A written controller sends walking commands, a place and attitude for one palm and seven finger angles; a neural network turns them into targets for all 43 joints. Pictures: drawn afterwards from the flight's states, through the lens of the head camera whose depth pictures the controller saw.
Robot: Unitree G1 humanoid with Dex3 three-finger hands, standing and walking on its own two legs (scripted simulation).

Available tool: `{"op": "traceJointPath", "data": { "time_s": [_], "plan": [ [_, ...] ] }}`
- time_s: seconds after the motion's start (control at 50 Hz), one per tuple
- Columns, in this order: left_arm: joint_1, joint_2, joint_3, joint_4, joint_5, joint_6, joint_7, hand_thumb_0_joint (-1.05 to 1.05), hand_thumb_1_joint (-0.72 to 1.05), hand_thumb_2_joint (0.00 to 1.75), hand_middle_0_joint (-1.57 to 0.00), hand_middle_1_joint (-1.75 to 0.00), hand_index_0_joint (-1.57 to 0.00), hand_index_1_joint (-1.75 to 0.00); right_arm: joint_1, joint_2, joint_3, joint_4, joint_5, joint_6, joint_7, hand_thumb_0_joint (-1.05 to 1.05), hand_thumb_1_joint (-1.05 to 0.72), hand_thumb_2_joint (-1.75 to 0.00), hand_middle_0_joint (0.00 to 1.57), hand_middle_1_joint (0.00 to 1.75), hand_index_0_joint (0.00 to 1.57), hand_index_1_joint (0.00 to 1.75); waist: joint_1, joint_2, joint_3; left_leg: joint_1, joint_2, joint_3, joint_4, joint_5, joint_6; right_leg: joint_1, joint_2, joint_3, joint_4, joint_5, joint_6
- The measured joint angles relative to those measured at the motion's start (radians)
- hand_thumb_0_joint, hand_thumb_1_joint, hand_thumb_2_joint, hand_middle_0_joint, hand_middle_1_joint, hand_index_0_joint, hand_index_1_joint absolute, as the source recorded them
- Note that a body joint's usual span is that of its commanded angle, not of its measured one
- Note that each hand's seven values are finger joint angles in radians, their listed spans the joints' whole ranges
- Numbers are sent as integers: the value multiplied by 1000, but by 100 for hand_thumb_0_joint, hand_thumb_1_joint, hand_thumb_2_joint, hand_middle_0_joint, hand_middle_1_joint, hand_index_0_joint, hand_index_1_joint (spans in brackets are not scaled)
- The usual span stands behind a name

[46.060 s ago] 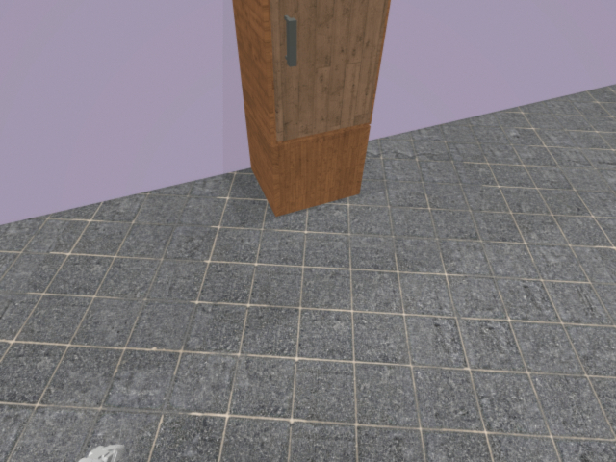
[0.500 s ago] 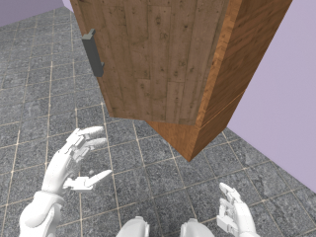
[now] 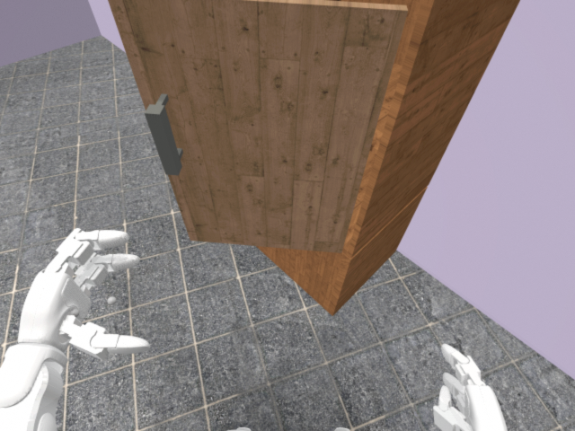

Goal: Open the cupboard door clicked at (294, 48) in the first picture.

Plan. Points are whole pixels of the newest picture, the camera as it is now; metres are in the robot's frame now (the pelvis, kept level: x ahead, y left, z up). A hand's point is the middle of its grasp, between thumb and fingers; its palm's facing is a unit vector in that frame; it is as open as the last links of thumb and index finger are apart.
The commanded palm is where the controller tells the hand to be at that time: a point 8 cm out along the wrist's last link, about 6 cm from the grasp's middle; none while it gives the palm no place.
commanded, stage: raise the hand with hooked fingers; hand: left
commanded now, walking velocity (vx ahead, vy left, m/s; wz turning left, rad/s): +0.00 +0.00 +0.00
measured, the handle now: (168, 135) +0.57 +0.25 +0.07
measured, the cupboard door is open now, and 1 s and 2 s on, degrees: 41 41 41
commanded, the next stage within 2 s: move the hooked fingers beside the handle in 0.88 s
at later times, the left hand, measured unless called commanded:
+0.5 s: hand (79, 254) +0.30 +0.28 +0.10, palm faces +0.00 -1.00 -0.04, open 14.0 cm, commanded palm +0.27 +0.32 +0.10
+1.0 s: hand (75, 266) +0.29 +0.28 +0.10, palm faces +0.03 -1.00 -0.02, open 14.0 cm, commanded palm +0.27 +0.33 +0.10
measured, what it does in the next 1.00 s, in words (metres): stands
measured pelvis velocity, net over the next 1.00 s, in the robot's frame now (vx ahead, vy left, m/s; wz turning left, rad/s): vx -0.01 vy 0.01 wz -0.01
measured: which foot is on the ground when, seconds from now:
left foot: down 0.00-1.00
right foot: down 0.00-1.00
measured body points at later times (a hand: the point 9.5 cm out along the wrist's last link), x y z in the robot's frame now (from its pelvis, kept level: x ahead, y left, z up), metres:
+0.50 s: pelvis +0.00 +0.00 +0.02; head +0.04 +0.00 +0.46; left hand +0.29 +0.33 +0.11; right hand +0.16 -0.24 -0.07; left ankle -0.01 +0.09 -0.69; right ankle +0.02 -0.09 -0.69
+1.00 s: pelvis -0.01 +0.01 +0.01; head +0.03 +0.01 +0.46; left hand +0.28 +0.34 +0.10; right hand +0.15 -0.23 -0.06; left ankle -0.01 +0.09 -0.69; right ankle +0.02 -0.09 -0.69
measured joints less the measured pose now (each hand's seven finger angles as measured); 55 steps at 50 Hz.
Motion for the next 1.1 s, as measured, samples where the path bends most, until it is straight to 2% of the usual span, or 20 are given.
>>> {"op": "traceJointPath", "data": {
  "time_s": [0.06, 0.18, 0.26, 0.36, 0.44, 0.52, 0.74, 1.02, 1.1],
  "plan": [
    [-49, 12, 34, 39, -10, 4, -9, -1, -39, 35, -29, -113, -29, -113, -8, 9, 17, -4, 0, 6, 7, 2, -90, -90, 20, 30, 20, 30, 10, 3, 0, 17, -2, -5, -16, 5, 0, 19, -1, -4, -17, 3, 0],
    [-125, 42, 48, 142, -7, 87, -97, -1, -46, 32, -30, -118, -29, -118, -15, 9, 40, 1, 5, 22, 3, 2, -90, -90, 21, 30, 20, 30, 25, 18, 13, 40, -4, -9, -46, 18, 2, 47, -1, -7, -52, 17, 3],
    [-156, 51, 70, 163, -11, 89, -121, -1, -48, 31, -30, -119, -29, -119, -6, 11, 43, 14, 1, 25, -3, 2, -90, -90, 21, 30, 20, 30, 27, 16, 21, 61, -2, -7, -67, 26, 2, 67, 1, -3, -73, 26, 3],
    [-229, 79, 121, 223, -26, 66, -136, -1, -50, 31, -30, -120, -30, -120, 8, 7, 43, 36, 1, 31, -6, 2, -90, -90, 21, 30, 20, 30, 22, 8, 29, 78, -2, -6, -83, 32, 2, 83, 3, -2, -90, 33, 3],
    [-276, 108, 137, 285, -23, 96, -167, -1, -50, 30, -30, -120, -30, -120, 23, -6, 37, 41, 7, 39, -8, 2, -90, -90, 21, 30, 20, 30, 13, 11, 30, 87, -2, -3, -100, 41, 3, 92, 3, 2, -107, 43, 4],
    [-264, 107, 127, 291, -27, 111, -192, -1, -50, 30, -30, -120, -29, -120, 38, -19, 26, 34, 6, 39, -1, 2, -90, -90, 21, 30, 20, 30, 7, 14, 23, 94, -3, 10, -119, 50, 7, 92, 3, 15, -120, 53, 8],
    [-245, 76, 141, 279, -10, 65, -149, -1, -50, 30, -30, -120, -30, -120, 46, -13, 20, 27, -2, 45, 8, 2, -90, -90, 20, 30, 20, 30, 3, 0, 30, 91, -2, 15, -116, 56, 8, 88, 3, 19, -117, 61, 8],
    [-267, 84, 132, 312, -18, 76, -175, -1, -50, 30, -30, -120, -30, -120, 23, -2, 38, 22, 0, 40, -2, 2, -90, -90, 21, 30, 20, 30, 12, 5, 32, 83, -4, 10, -106, 57, 10, 85, 1, 14, -112, 63, 10],
    [-324, 98, 135, 368, -6, 72, -180, -1, -50, 30, -30, -120, -30, -120, 17, -6, 43, 28, 0, 42, -9, 2, -90, -90, 21, 30, 20, 30, 14, 2, 38, 68, -5, 3, -93, 55, 10, 73, -1, 7, -103, 60, 10]
  ]
}}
